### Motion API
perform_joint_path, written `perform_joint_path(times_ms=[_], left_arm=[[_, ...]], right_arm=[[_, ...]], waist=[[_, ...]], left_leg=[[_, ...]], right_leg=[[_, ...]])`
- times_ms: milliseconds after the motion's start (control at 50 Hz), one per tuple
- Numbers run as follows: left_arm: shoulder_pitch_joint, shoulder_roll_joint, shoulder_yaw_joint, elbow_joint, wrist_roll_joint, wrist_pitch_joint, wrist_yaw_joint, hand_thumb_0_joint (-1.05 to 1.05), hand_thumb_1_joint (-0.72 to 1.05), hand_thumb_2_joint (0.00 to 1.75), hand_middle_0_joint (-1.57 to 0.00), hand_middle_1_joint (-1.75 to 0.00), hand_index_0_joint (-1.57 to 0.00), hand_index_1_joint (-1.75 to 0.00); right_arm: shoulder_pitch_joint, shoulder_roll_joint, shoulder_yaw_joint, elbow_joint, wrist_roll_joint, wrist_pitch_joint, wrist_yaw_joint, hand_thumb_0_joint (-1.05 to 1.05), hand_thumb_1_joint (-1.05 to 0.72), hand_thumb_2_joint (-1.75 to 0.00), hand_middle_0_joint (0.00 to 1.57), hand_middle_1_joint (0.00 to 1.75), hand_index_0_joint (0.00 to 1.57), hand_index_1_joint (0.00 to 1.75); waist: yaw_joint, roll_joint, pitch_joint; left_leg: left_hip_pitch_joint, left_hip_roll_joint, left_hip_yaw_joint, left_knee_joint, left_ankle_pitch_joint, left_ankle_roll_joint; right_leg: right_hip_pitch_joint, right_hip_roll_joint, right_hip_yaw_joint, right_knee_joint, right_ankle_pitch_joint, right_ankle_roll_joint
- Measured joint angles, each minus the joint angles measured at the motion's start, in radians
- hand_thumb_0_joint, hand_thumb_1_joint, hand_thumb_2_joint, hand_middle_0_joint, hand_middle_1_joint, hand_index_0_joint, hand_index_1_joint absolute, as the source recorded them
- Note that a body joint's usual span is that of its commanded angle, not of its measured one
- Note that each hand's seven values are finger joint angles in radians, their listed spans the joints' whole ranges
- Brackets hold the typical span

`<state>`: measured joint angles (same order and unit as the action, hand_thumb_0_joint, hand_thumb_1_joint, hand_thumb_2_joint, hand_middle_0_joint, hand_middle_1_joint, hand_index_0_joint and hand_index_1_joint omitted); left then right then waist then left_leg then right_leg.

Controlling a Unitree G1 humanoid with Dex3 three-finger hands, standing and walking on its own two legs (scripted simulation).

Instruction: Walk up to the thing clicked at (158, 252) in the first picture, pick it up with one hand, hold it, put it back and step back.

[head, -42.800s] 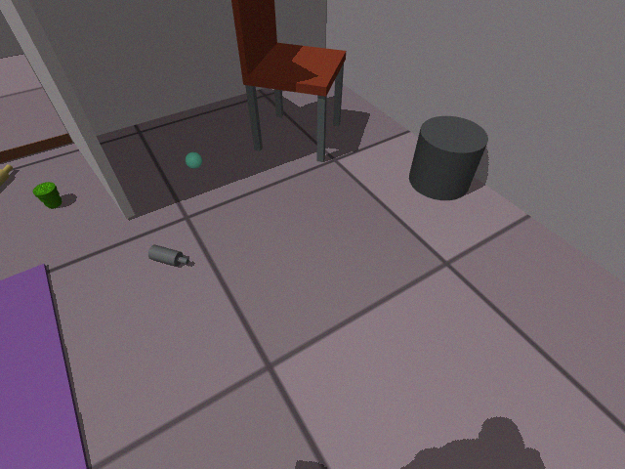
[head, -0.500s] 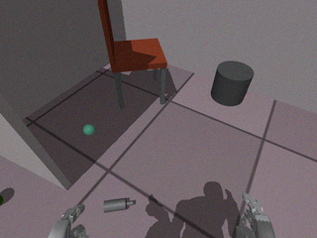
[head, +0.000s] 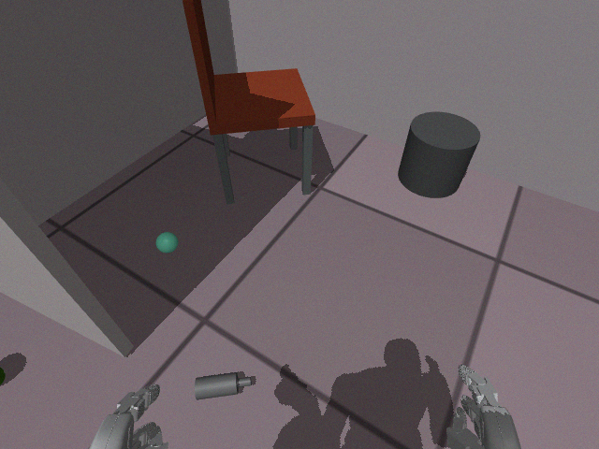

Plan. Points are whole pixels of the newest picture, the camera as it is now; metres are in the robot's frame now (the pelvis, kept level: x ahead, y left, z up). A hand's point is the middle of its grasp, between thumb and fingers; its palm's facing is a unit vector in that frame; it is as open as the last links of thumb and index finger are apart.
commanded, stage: home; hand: left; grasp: from above
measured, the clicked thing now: (224, 384) +0.45 +0.23 -0.68
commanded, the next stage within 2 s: stand in 0.38 s
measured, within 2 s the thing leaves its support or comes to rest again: neither
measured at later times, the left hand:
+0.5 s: hand out of the picture +0.16 +0.18 -0.05, palm faces +0.03 -0.97 -0.23, open 7.4 cm
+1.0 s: hand out of the picture +0.03 +0.24 -0.11, palm faces +0.05 -0.94 -0.33, open 7.4 cm
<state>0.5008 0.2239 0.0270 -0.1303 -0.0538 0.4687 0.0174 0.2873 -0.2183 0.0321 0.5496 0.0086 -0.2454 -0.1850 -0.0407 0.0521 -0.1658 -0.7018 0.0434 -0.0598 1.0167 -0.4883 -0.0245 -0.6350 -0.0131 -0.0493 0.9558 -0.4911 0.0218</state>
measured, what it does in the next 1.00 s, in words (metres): rises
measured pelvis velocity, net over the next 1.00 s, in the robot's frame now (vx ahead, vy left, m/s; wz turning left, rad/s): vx -0.01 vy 0.01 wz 0.01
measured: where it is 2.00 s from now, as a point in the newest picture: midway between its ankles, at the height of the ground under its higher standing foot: outside the picture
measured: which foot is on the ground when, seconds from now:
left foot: down 0.00-1.00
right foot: down 0.00-1.00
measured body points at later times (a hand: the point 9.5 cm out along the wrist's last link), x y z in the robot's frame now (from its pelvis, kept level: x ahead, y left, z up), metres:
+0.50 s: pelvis +0.00 +0.00 +0.00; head +0.02 +0.00 +0.45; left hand +0.16 +0.23 -0.03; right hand +0.16 -0.24 -0.07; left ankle +0.01 +0.13 -0.68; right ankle -0.01 -0.14 -0.68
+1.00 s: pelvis -0.01 +0.01 +0.05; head +0.00 +0.01 +0.50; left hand +0.03 +0.29 -0.08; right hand +0.07 -0.27 -0.08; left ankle +0.01 +0.13 -0.68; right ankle -0.01 -0.14 -0.68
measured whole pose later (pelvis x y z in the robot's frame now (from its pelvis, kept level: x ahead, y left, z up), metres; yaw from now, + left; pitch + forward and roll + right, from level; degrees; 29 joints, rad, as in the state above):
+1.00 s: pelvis -0.01 +0.01 +0.05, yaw +1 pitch -3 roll +0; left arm 0.23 0.28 0.04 1.01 0.03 0.03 0.03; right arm 0.19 -0.28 -0.03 1.03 -0.03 -0.01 -0.02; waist 0.02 0.01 0.05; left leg -0.23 0.00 -0.03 0.55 -0.27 0.00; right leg -0.18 -0.06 -0.03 0.52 -0.29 0.04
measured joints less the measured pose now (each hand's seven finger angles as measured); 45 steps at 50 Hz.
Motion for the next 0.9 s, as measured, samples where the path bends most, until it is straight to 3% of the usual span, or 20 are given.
perform_joint_path(times_ms=[480, 540, 600, 700, 900], left_arm=[[0.006, 0.007, 0.001, -0.009, -0.005, 0.0, 0.001, 0.01, 0.9, 0.9, -0.2, -0.29, -0.2, -0.29], [-0.126, 0.028, -0.03, 0.232, 0.062, -0.188, 0.012, 0.01, 0.9, 0.9, -0.2, -0.29, -0.2, -0.29], [-0.233, 0.046, -0.027, 0.474, 0.095, -0.302, 0.014, 0.01, 0.9, 0.9, -0.2, -0.29, -0.2, -0.3], [-0.282, 0.067, 0.005, 0.725, 0.097, -0.371, 0.016, 0.01, 0.9, 0.9, -0.2, -0.29, -0.2, -0.3], [-0.268, 0.062, 0.023, 1.039, 0.09, -0.43, 0.014, 0.01, 0.9, 0.9, -0.2, -0.29, -0.2, -0.3]], right_arm=[[0.001, -0.001, -0.002, -0.011, 0.003, 0.012, 0.005, 0.01, -0.9, -0.9, 0.21, 0.3, 0.2, 0.3], [-0.054, -0.02, -0.015, 0.092, -0.073, 0.076, 0.058, 0.01, -0.9, -0.9, 0.2, 0.3, 0.2, 0.3], [-0.102, -0.049, -0.019, 0.196, -0.085, 0.152, 0.125, 0.01, -0.9, -0.9, 0.21, 0.3, 0.2, 0.3], [-0.112, -0.069, -0.057, 0.285, -0.063, 0.193, 0.172, 0.01, -0.9, -0.9, 0.21, 0.3, 0.21, 0.3], [-0.09, -0.073, -0.071, 0.421, -0.053, 0.227, 0.169, 0.01, -0.9, -0.9, 0.2, 0.3, 0.2, 0.3]], waist=[[0.001, 0.0, 0.0], [0.035, -0.028, 0.09], [0.059, -0.053, 0.145], [0.063, -0.065, 0.181], [0.06, -0.045, 0.207]], left_leg=[[-0.003, -0.001, -0.001, 0.004, -0.002, 0.0], [0.089, -0.017, 0.013, -0.041, 0.02, 0.008], [0.166, -0.033, 0.029, -0.11, 0.055, 0.012], [0.256, -0.043, 0.042, -0.202, 0.097, 0.019], [0.41, -0.042, 0.038, -0.381, 0.176, 0.024]], right_leg=[[-0.003, 0.0, -0.001, 0.004, -0.003, 0.0], [0.077, -0.017, 0.011, -0.016, 0.006, -0.003], [0.14, -0.034, 0.024, -0.058, 0.028, 0.0], [0.221, -0.044, 0.034, -0.138, 0.066, 0.009], [0.387, -0.042, 0.024, -0.339, 0.157, 0.017]])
